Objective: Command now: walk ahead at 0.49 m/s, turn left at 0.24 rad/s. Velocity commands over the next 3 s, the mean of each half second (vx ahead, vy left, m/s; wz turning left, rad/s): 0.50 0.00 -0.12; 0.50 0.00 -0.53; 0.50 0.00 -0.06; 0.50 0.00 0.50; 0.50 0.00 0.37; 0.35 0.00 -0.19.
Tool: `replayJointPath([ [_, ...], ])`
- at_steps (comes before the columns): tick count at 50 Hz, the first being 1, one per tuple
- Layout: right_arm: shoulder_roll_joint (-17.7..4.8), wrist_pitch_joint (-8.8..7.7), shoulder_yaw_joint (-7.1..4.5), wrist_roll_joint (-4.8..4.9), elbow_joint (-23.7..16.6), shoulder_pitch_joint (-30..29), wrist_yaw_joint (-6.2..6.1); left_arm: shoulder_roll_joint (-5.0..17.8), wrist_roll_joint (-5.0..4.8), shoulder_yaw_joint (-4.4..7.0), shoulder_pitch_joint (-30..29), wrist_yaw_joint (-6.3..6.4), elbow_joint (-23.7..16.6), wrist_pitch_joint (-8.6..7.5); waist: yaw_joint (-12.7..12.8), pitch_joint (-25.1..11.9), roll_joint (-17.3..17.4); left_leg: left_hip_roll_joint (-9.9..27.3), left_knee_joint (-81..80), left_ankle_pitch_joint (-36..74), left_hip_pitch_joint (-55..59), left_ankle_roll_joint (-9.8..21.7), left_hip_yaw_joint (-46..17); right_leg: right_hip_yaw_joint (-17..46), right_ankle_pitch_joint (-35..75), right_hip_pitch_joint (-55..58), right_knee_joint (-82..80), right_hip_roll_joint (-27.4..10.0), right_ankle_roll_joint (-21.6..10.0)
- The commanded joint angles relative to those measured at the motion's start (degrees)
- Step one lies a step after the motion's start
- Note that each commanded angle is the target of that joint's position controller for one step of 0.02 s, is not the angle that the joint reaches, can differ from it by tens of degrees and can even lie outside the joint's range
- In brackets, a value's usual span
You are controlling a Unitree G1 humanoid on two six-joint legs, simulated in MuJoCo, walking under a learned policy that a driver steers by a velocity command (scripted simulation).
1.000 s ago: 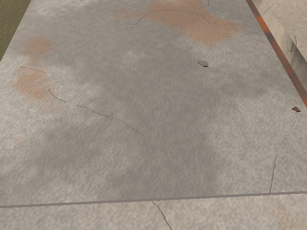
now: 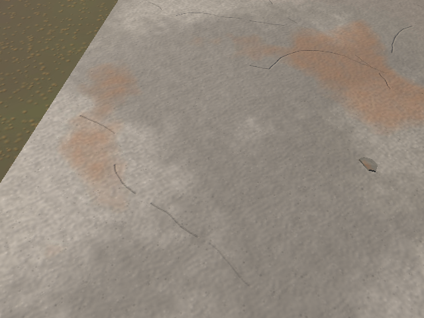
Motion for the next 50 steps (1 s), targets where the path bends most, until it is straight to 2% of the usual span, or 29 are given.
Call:
replayJointPath([
  [1, -9.15, -0.72, -1.74, 0.31, -2.71, 0.92, -1.0, 2.47, -0.07, 0.46, -2.53, -0.25, -2.96, -0.3, -0.06, 0.65, 5.49, 13.18, -7.68, 8.57, -3.72, 6.79, -7.6, -1.88, 12.16, 3.85, -11.06, 1.83, 0.28],
  [5, -9.28, -0.52, -1.58, 0.49, -0.95, 4.59, -1.1, 2.23, -0.84, -0.11, -8.96, -1.48, -5.0, -0.83, -2.7, 2.57, 6.0, 15.2, -6.75, 6.34, 1.8, 6.1, -8.58, -2.49, 14.98, 3.41, -18.63, 3.36, -0.69],
  [9, -10.17, 0.6, -1.88, 0.05, 0.37, 7.04, -1.6, 3.1, -1.31, -0.49, -11.75, -3.24, -7.1, -1.58, -2.95, 2.79, 6.16, 19.81, -1.83, 15.84, 14.19, 5.52, -8.78, -3.31, 6.95, -1.88, -21.52, 4.18, -3.46],
  [11, -11.0, 1.02, -2.08, -0.15, -0.07, 5.32, -1.78, 4.42, -1.51, -0.1, -8.12, -3.78, -6.72, -1.58, -0.3, 0.13, 7.38, 19.89, 2.53, 29.94, 15.97, 3.91, -6.55, -5.11, 2.08, 4.64, -22.0, 6.37, -5.54],
  [12, -11.58, 1.24, -2.17, -0.28, -0.47, 4.08, -1.76, 5.91, -1.5, 0.65, -3.19, -3.77, -5.52, -1.45, 2.56, -3.57, 8.17, 18.78, 8.03, 41.57, 15.73, 3.11, -4.69, -6.93, 1.34, 12.47, -22.07, 8.67, -6.91],
  [13, -11.13, 1.47, -1.83, -0.47, -1.08, 2.82, -1.74, 8.15, -1.37, 1.85, 5.72, -3.64, -2.98, -1.23, 7.0, -9.02, 7.12, 16.08, 18.26, 46.31, 12.68, 1.57, -1.92, -6.69, 3.8, 24.63, -22.59, 9.27, -9.0],
  [14, -10.01, 1.31, -1.12, -1.34, -2.52, 2.95, -1.88, 11.56, -0.74, 2.67, 15.92, -3.34, -1.18, -0.86, 10.2, -16.5, 1.38, 13.17, 34.98, 31.19, 0.89, -0.23, 0.42, 6.02, 6.01, 41.67, -21.31, -0.16, -13.05],
  [15, -2.86, -0.23, 0.93, -1.46, -2.33, 10.69, -0.69, 15.18, -1.08, 3.63, 19.74, -3.77, 0.07, -0.48, 6.24, -22.64, -14.53, 2.53, 55.47, -12.05, -24.02, -4.96, 1.45, 33.63, -3.17, 62.73, -25.87, -12.0, -23.37],
  [16, -7.55, -1.83, 0.34, -0.31, -2.5, 6.86, -0.28, 9.71, -1.85, 2.27, 19.47, -3.67, 0.22, 0.01, 8.37, -21.07, -9.85, 4.06, 61.04, -21.39, -32.95, -4.03, -4.72, 40.29, -12.96, 64.05, -32.04, -11.38, -21.7],
  [17, -10.66, -3.03, -0.37, 1.25, -4.88, 0.09, 0.02, 7.69, -1.54, 1.7, 14.43, -3.33, -1.37, 0.15, 8.36, -11.75, -6.06, 7.1, 60.76, -16.81, -37.09, -3.14, -4.9, 32.53, -12.04, 56.5, -33.28, -9.4, -18.82],
  [18, -10.31, -3.56, -0.2, 1.15, -5.81, -3.55, -0.21, 6.98, -0.8, 1.37, 10.47, -3.24, -2.83, 0.26, 6.87, -7.29, 0.45, 9.33, 57.46, -12.56, -35.02, -2.93, -3.94, 26.37, -6.15, 47.57, -34.49, -7.09, -17.5],
  [19, -10.01, -3.62, -0.55, 0.08, -6.19, -4.65, -0.49, 6.07, -0.48, 1.02, 8.41, -3.28, -3.54, 0.26, 5.0, -4.05, 2.96, 10.67, 53.08, -10.46, -32.78, -3.56, -3.33, 22.65, 0.51, 40.46, -35.54, -5.46, -17.41],
  [20, -9.87, -3.2, -0.9, -0.73, -6.65, -3.99, -0.73, 5.38, -0.11, 0.68, 7.71, -3.18, -3.88, 0.19, 3.11, -3.98, 2.24, 11.91, 49.84, -9.26, -28.98, -4.03, -3.5, 20.07, 4.79, 36.46, -36.58, -3.83, -17.06],
  [23, -7.88, -1.69, -0.85, -1.13, -7.77, -3.78, -1.39, 6.84, -0.97, 1.15, 8.65, -2.51, -4.27, 0.39, 1.5, -2.7, -0.63, 12.14, 41.32, -8.2, -26.77, -6.5, -1.98, 15.87, 8.88, 30.17, -38.74, -1.9, -17.49],
  [25, -7.21, -1.22, -0.62, -1.24, -9.58, -8.24, -1.72, 8.65, -1.16, 1.79, 10.5, -1.63, -4.23, 0.6, 2.46, -1.41, -0.78, 11.5, 33.62, -2.14, -27.35, -8.11, -1.14, 13.81, 8.8, 27.46, -39.67, -0.83, -16.88],
  [29, -5.68, -1.69, 0.0, -0.77, -12.27, -16.92, -1.17, 8.72, -1.69, 2.05, 14.18, -0.65, -3.9, 1.57, 5.5, -0.65, -2.18, 8.05, 17.77, 12.52, -21.04, -8.58, -0.45, 10.63, 4.83, 23.59, -38.43, 2.95, -13.19],
  [32, -6.57, -2.14, -0.08, 0.01, -14.1, -20.77, -0.57, 8.26, -2.06, 2.04, 17.06, -0.47, -3.33, 2.25, 6.72, -0.74, -2.89, 6.64, 13.1, 13.45, -19.03, -8.39, -1.42, 13.97, 2.3, 26.63, -35.63, 1.75, -12.4],
  [34, -8.11, -2.67, -0.5, 0.18, -14.78, -21.34, -0.12, 8.18, -2.05, 2.14, 17.52, -0.16, -3.56, 2.76, 6.21, -0.88, -3.19, 6.45, 10.18, 10.06, -18.16, -7.75, -2.58, 17.63, 0.85, 30.48, -32.33, 0.36, -11.86],
  [36, -9.6, -3.33, -1.06, 0.36, -14.4, -18.33, 0.04, 8.57, -1.74, 2.41, 16.41, 0.1, -4.37, 3.18, 4.0, -1.55, -4.71, 6.5, 8.22, 5.81, -13.7, -6.24, -2.38, 20.2, 2.45, 32.04, -28.5, -0.24, -11.04],
  [37, -10.89, -3.57, -1.76, 0.1, -13.18, -13.42, -0.24, 7.5, -1.58, 2.07, 15.55, 0.04, -5.03, 3.27, 1.42, -3.87, -4.64, 6.93, 6.23, 5.57, -6.54, -4.67, -1.79, 19.47, 4.81, 31.03, -24.2, 1.85, -9.73],
  [38, -13.28, -3.81, -2.59, -0.87, -12.13, -5.49, -0.65, 4.91, -1.05, 1.11, 14.37, -0.27, -6.29, 3.05, -2.42, -10.49, -2.39, 13.03, 8.45, 4.86, 6.79, -1.49, -6.34, 16.26, 3.56, 25.88, -12.69, 4.84, -7.94],
  [39, -18.26, -3.29, -3.88, -1.72, -11.31, 2.6, -1.13, 1.13, -1.33, 0.0, 19.61, -0.34, -7.61, 2.46, -2.58, -19.51, 9.61, 25.78, 8.47, 1.09, 27.94, 5.55, -24.12, 8.09, -11.88, 9.44, 6.16, 12.4, -3.92],
  [40, -17.18, -2.35, -3.86, -0.52, -9.73, 4.73, -0.65, 2.54, -2.36, -0.36, 23.22, -0.42, -8.62, 2.04, -1.13, -22.02, 22.02, 32.95, 3.43, -10.84, 32.46, 10.2, -42.49, 5.46, -30.16, -3.35, 17.9, 11.53, -2.96],
  [41, -11.79, -2.09, -2.52, -0.14, -11.19, 1.5, -0.65, 8.0, -2.84, 0.98, 19.97, -0.39, -7.81, 2.24, -2.03, -13.79, 13.34, 30.48, 1.68, -17.34, 25.39, 7.95, -37.39, 6.78, -26.15, -7.27, 22.97, 7.93, -2.59],
  [42, -9.64, -1.68, -1.83, -0.29, -11.7, -1.28, -0.73, 8.97, -2.38, 1.41, 15.26, -0.4, -8.57, 2.69, -2.07, -7.69, 8.19, 27.74, 0.77, -14.39, 17.65, 5.54, -28.25, 4.74, -21.22, -7.06, 23.42, 5.92, -2.25],
  [43, -8.57, -1.43, -1.35, -0.59, -11.59, -4.05, -0.6, 8.13, -1.84, 1.5, 13.12, -0.48, -9.28, 2.96, -0.7, -3.54, 6.05, 25.06, -1.25, -8.84, 10.43, 4.65, -22.1, 3.75, -17.67, -5.27, 21.19, 4.3, -1.9],
  [44, -7.54, -1.39, -0.96, -0.91, -11.35, -5.69, -0.55, 7.29, -1.57, 1.73, 12.45, -0.69, -9.75, 3.29, 0.68, -1.51, 7.17, 23.2, -2.92, -4.86, 5.97, 4.11, -17.63, 3.67, -15.31, -3.56, 18.88, 2.63, -1.85],
  [46, -7.78, -1.73, -1.15, -0.98, -10.65, -6.42, -0.38, 4.72, -2.0, 1.38, 12.91, -1.18, -10.41, 4.01, 1.94, -0.41, 8.76, 21.42, -5.99, -0.16, 1.23, 4.19, -11.21, 2.28, -12.81, -0.84, 17.07, 1.14, -1.57],
  [50, -10.19, -2.31, -2.11, -0.82, -8.93, -4.84, -0.41, 3.35, -1.54, 1.0, 9.58, -1.45, -12.94, 4.31, 1.91, -0.44, 5.88, 21.8, -8.02, 10.19, 2.03, 5.88, -3.54, 2.52, -4.87, -3.34, 10.08, 0.45, -0.42],
])
Next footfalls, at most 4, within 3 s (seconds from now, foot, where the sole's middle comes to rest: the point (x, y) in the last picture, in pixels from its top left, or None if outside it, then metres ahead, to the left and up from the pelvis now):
0.26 right None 0.35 -0.15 -0.78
0.76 left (199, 270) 0.65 0.02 -0.78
1.26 right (301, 232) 0.78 -0.35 -0.78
1.80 left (253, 155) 1.15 -0.22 -0.78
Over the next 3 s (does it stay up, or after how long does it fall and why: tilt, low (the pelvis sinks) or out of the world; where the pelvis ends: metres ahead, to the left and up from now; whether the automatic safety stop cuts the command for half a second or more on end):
stays up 1.56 -0.28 -0.01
